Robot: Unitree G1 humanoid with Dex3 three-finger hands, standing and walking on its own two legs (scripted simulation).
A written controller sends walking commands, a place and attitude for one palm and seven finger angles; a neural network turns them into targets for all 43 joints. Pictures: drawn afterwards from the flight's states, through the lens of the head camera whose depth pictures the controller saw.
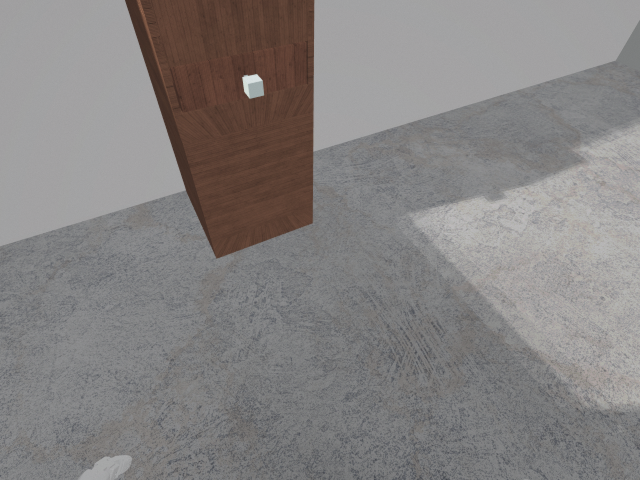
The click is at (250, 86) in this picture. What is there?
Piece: drawer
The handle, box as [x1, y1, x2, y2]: [242, 74, 263, 98]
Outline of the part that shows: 256,74 249,76 244,75 242,77 244,91 250,98 263,95 262,80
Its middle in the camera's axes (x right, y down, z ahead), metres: -0.20 -0.43 +1.08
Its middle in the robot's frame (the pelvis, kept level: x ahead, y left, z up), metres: +1.09 +0.25 -0.05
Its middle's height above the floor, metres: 0.71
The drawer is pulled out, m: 0.00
